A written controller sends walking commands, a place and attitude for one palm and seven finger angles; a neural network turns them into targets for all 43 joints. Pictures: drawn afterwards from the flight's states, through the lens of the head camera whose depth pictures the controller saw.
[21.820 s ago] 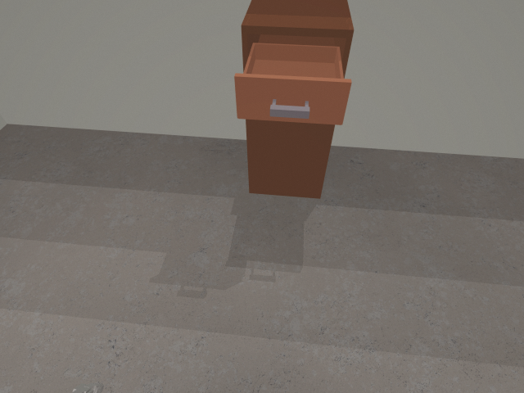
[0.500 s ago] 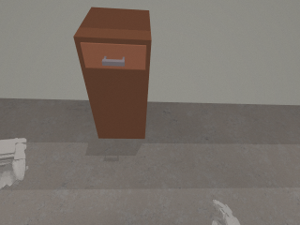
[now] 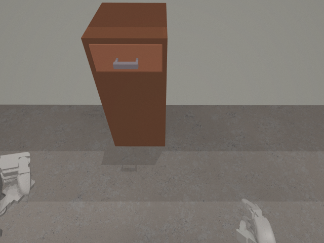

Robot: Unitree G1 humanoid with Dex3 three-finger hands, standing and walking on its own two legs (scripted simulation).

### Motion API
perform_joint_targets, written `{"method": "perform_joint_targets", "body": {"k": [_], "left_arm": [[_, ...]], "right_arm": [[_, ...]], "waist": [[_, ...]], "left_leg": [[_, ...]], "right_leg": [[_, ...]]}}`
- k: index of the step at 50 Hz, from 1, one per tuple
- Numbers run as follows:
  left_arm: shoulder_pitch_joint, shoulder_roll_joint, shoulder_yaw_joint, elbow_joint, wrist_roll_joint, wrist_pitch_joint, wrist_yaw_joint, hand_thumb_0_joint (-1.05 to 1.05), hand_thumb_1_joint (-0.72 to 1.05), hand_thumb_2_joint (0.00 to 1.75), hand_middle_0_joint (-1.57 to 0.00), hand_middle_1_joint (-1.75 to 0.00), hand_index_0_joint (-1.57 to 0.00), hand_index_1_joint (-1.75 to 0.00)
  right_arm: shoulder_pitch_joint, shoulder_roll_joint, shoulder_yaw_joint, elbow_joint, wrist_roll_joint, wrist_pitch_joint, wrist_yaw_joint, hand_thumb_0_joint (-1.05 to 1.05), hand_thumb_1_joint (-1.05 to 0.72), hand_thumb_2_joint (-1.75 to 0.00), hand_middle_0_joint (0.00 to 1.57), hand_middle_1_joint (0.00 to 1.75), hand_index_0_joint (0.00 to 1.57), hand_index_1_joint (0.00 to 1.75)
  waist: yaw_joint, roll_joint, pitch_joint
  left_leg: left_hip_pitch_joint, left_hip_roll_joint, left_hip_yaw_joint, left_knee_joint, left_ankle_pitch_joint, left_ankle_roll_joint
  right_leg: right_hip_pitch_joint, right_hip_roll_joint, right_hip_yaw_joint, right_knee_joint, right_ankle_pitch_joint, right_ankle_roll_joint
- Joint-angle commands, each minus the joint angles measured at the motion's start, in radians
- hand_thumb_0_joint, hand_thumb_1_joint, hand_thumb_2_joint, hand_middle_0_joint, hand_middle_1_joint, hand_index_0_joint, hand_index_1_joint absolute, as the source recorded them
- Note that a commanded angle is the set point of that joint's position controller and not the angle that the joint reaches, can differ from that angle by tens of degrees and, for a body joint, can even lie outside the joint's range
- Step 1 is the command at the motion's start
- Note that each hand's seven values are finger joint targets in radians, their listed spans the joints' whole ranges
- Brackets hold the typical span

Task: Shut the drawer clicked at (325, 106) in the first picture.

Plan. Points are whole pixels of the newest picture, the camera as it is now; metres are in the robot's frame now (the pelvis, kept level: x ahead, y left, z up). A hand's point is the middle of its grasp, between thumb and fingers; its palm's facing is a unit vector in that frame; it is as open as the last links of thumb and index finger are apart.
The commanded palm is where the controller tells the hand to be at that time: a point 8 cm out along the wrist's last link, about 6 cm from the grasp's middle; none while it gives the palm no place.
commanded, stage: let the arm hang, fingers relaxed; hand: left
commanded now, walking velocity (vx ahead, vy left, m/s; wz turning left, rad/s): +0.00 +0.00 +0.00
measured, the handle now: (126, 62) +0.86 +0.21 -0.03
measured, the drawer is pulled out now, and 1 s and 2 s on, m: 0.00 0.00 0.00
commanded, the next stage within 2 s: look to check the result in 1.18 s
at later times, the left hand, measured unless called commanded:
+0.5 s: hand out of the picture -0.02 +0.22 -0.17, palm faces +0.03 -0.97 -0.24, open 3.8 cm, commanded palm none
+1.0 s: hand out of the picture +0.01 +0.19 -0.17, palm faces +0.03 -0.98 -0.21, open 7.3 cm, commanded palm none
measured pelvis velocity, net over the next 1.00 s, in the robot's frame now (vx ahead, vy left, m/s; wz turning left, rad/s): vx -0.01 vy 0.02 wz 0.02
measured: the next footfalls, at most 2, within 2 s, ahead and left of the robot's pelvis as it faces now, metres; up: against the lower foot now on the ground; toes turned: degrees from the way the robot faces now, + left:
none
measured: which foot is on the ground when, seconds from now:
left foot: down 0.00-1.00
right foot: down 0.00-1.00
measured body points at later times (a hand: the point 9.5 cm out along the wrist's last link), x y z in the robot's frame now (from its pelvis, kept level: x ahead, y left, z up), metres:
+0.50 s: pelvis -0.01 +0.01 +0.00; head +0.02 +0.03 +0.45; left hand -0.02 +0.27 -0.16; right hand +0.02 -0.24 -0.14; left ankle +0.03 +0.13 -0.74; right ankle -0.01 -0.09 -0.74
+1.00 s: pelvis -0.01 +0.02 +0.00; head +0.00 +0.01 +0.45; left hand +0.01 +0.25 -0.15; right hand +0.00 -0.20 -0.16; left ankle +0.03 +0.13 -0.74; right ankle -0.01 -0.09 -0.74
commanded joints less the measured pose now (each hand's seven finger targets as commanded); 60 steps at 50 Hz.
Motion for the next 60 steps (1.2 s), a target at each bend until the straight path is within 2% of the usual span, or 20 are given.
{"method": "perform_joint_targets", "body": {"k": [1, 3, 4, 5, 6, 7, 9, 10, 12, 15, 18, 19, 21, 23, 24, 25, 34, 47, 54, 60], "left_arm": [[0.004, 0.155, 0.121, -0.196, -0.016, -0.049, 0.02, 0.0, 0.9, 0.9, -1.4, -1.6, -1.4, -1.6], [-0.005, 0.156, 0.117, -0.208, -0.015, -0.046, 0.019, 0.0, 0.9, 0.9, -1.4, -1.6, -1.4, -1.6], [-0.151, 0.039, -0.286, 0.619, 0.065, 0.072, -0.116, 0.0, 0.9, 0.9, -1.4, -1.6, -1.4, -1.6], [-0.184, 0.047, -0.233, 0.631, 0.07, 0.168, -0.138, 0.0, 0.9, 0.9, -1.36, -1.56, -1.36, -1.56], [-0.192, 0.024, -0.233, 0.676, 0.076, 0.187, -0.138, 0.0, 0.9, 0.9, -1.32, -1.51, -1.32, -1.51], [-0.217, 0.021, -0.24, 0.729, 0.072, 0.193, -0.14, 0.0, 0.9, 0.9, -1.28, -1.47, -1.28, -1.47], [-0.284, 0.048, -0.251, 0.85, 0.076, 0.191, -0.141, 0.0, 0.9, 0.9, -1.2, -1.38, -1.2, -1.38], [-0.319, 0.059, -0.255, 0.912, 0.073, 0.195, -0.14, 0.0, 0.9, 0.9, -1.16, -1.34, -1.16, -1.34], [-0.371, 0.067, -0.27, 1.053, 0.066, 0.206, -0.134, 0.0, 0.9, 0.9, -1.08, -1.25, -1.08, -1.25], [-0.408, 0.043, -0.298, 1.231, 0.055, 0.221, -0.129, 0.0, 0.9, 0.9, -0.96, -1.12, -0.96, -1.12], [-0.389, 0.019, -0.315, 1.381, 0.047, 0.22, -0.128, 0.0, 0.9, 0.9, -0.84, -0.99, -0.84, -0.99], [-0.383, 0.024, -0.313, 1.415, 0.046, 0.219, -0.127, 0.0, 0.9, 0.9, -0.8, -0.95, -0.8, -0.95], [-0.365, 0.0, -0.31, 1.479, 0.046, 0.218, -0.127, 0.0, 0.9, 0.9, -0.72, -0.86, -0.72, -0.86], [-0.361, 0.004, -0.313, 1.529, 0.043, 0.214, -0.128, 0.0, 0.9, 0.9, -0.64, -0.78, -0.64, -0.78], [-0.359, 0.009, -0.314, 1.547, 0.043, 0.212, -0.127, 0.0, 0.9, 0.9, -0.6, -0.73, -0.6, -0.73], [-0.36, 0.001, -0.317, 1.568, 0.042, 0.211, -0.127, 0.0, 0.9, 0.9, -0.56, -0.69, -0.56, -0.69], [-0.319, -0.02, -0.326, 1.661, 0.041, 0.214, -0.118, 0.0, 0.9, 0.9, -0.2, -0.3, -0.2, -0.3], [-0.323, -0.067, -0.321, 1.664, 0.043, 0.211, -0.111, 0.0, 0.9, 0.9, -0.2, -0.3, -0.2, -0.3], [-0.337, -0.067, -0.313, 1.653, 0.044, 0.205, -0.11, 0.0, 0.9, 0.9, -0.2, -0.3, -0.2, -0.3], [-0.348, -0.064, -0.309, 1.653, 0.043, 0.203, -0.11, 0.0, 0.9, 0.9, -0.2, -0.3, -0.2, -0.3]], "right_arm": [[-0.075, -0.11, -0.039, -0.153, 0.007, -0.038, -0.009, 0.0, -0.9, -0.9, 0.2, 0.3, 0.2, 0.3], [-0.076, -0.11, -0.038, -0.157, 0.007, -0.035, -0.009, 0.0, -0.9, -0.9, 0.2, 0.3, 0.2, 0.3], [-0.13, -0.258, -0.091, 0.084, 0.019, -0.096, 0.082, 0.0, -0.9, -0.9, 0.2, 0.3, 0.2, 0.3], [-0.055, -0.282, -0.102, 0.082, 0.019, -0.011, 0.089, 0.0, -0.9, -0.9, 0.2, 0.3, 0.2, 0.3], [-0.033, -0.234, -0.089, 0.079, 0.011, 0.018, 0.089, 0.0, -0.9, -0.9, 0.2, 0.3, 0.2, 0.3], [-0.033, -0.221, -0.072, 0.069, 0.004, 0.037, 0.087, 0.0, -0.9, -0.9, 0.2, 0.3, 0.2, 0.3], [-0.03, -0.211, -0.061, 0.076, -0.009, 0.058, 0.086, 0.0, -0.9, -0.9, 0.2, 0.3, 0.2, 0.3], [-0.033, -0.214, -0.059, 0.09, -0.012, 0.07, 0.084, 0.0, -0.9, -0.9, 0.2, 0.3, 0.2, 0.3], [-0.043, -0.202, -0.052, 0.13, -0.021, 0.092, 0.08, 0.0, -0.9, -0.9, 0.2, 0.3, 0.2, 0.3], [-0.051, -0.179, -0.03, 0.198, -0.023, 0.108, 0.077, 0.0, -0.9, -0.9, 0.2, 0.3, 0.2, 0.3], [-0.04, -0.152, -0.017, 0.273, -0.017, 0.115, 0.069, 0.0, -0.9, -0.9, 0.2, 0.3, 0.2, 0.3], [-0.025, -0.153, -0.018, 0.292, -0.017, 0.118, 0.066, 0.0, -0.9, -0.9, 0.2, 0.3, 0.2, 0.3], [0.005, -0.133, -0.019, 0.331, -0.018, 0.121, 0.061, 0.0, -0.9, -0.9, 0.2, 0.3, 0.2, 0.3], [0.034, -0.129, -0.02, 0.37, -0.016, 0.119, 0.058, 0.0, -0.9, -0.9, 0.2, 0.3, 0.2, 0.3], [0.049, -0.135, -0.023, 0.383, -0.013, 0.12, 0.057, 0.0, -0.9, -0.9, 0.2, 0.3, 0.2, 0.3], [0.065, -0.131, -0.024, 0.401, -0.012, 0.119, 0.055, 0.0, -0.9, -0.9, 0.2, 0.3, 0.2, 0.3], [0.129, -0.101, -0.026, 0.484, -0.008, 0.123, 0.05, 0.0, -0.9, -0.9, 0.2, 0.3, 0.2, 0.3], [0.136, -0.044, -0.025, 0.508, -0.013, 0.115, 0.048, 0.0, -0.9, -0.9, 0.2, 0.3, 0.2, 0.3], [0.134, -0.054, -0.03, 0.503, -0.012, 0.108, 0.045, 0.0, -0.9, -0.9, 0.2, 0.3, 0.2, 0.3], [0.122, -0.058, -0.032, 0.504, -0.013, 0.107, 0.042, 0.0, -0.9, -0.9, 0.2, 0.3, 0.2, 0.3]], "waist": [[0.006, 0.003, -0.119], [0.007, 0.006, -0.124], [-0.04, 0.04, -0.075], [-0.009, 0.018, -0.11], [-0.001, -0.034, -0.139], [0.008, -0.089, -0.129], [0.008, -0.225, -0.145], [0.006, -0.242, -0.128], [0.005, -0.151, -0.092], [0.014, 0.037, -0.053], [0.018, 0.099, -0.031], [0.019, 0.09, -0.015], [0.018, 0.121, -0.029], [0.016, 0.112, -0.043], [0.015, 0.052, -0.041], [0.011, 0.034, -0.045], [0.012, -0.016, 0.042], [0.011, -0.006, 0.074], [0.012, 0.004, 0.042], [0.01, 0.0, 0.049]], "left_leg": [[0.078, 0.042, -0.057, -0.057, 0.244, 0.036], [0.086, 0.044, -0.06, -0.065, 0.275, 0.035], [0.057, 0.077, -0.077, 0.071, 0.442, 0.034], [0.03, 0.084, -0.087, 0.047, 0.451, 0.044], [0.005, 0.09, -0.112, 0.057, 0.379, 0.061], [-0.027, 0.088, -0.126, 0.055, 0.322, 0.075], [-0.033, 0.051, -0.112, 0.079, 0.261, 0.064], [-0.024, 0.03, -0.095, 0.088, 0.235, 0.057], [0.007, 0.019, -0.087, 0.069, 0.217, 0.05], [-0.009, 0.054, -0.132, -0.049, 0.204, 0.056], [-0.009, 0.049, -0.127, -0.101, 0.096, 0.046], [-0.002, 0.052, -0.128, -0.109, 0.084, 0.045], [0.01, 0.051, -0.123, -0.125, 0.027, 0.046], [0.031, 0.051, -0.122, -0.133, 0.033, 0.046], [0.047, 0.057, -0.124, -0.128, 0.055, 0.048], [0.06, 0.06, -0.12, -0.134, 0.062, 0.048], [0.058, 0.058, -0.113, -0.17, 0.017, 0.052], [0.048, 0.051, -0.096, -0.175, 0.05, 0.045], [0.063, 0.057, -0.096, -0.165, 0.115, 0.045], [0.073, 0.058, -0.092, -0.16, 0.13, 0.043]], "right_leg": [[0.036, -0.088, 0.111, -0.093, 0.253, 0.02], [0.046, -0.079, 0.099, -0.084, 0.272, 0.025], [-0.1, -0.121, 0.05, 0.07, 0.345, 0.007], [-0.073, -0.129, 0.093, 0.048, 0.284, 0.005], [-0.057, -0.112, 0.075, 0.064, 0.235, 0.001], [-0.047, -0.111, 0.077, 0.065, 0.219, -0.002], [-0.004, -0.143, 0.113, 0.037, 0.284, -0.03], [-0.012, -0.169, 0.121, 0.017, 0.294, -0.046], [-0.035, -0.182, 0.131, -0.007, 0.259, -0.057], [0.001, -0.126, 0.102, -0.028, 0.09, -0.018], [0.026, -0.121, 0.118, -0.099, 0.012, -0.017], [0.024, -0.118, 0.11, -0.116, 0.001, -0.018], [0.037, -0.123, 0.111, -0.149, -0.026, -0.024], [0.048, -0.126, 0.107, -0.158, -0.011, -0.028], [0.045, -0.124, 0.098, -0.163, 0.0, -0.027], [0.044, -0.127, 0.094, -0.167, 0.002, -0.026], [-0.006, -0.122, 0.081, -0.181, -0.059, -0.024], [-0.011, -0.122, 0.085, -0.172, -0.023, -0.014], [0.022, -0.12, 0.087, -0.163, 0.037, -0.015], [0.026, -0.126, 0.086, -0.175, 0.051, -0.019]]}}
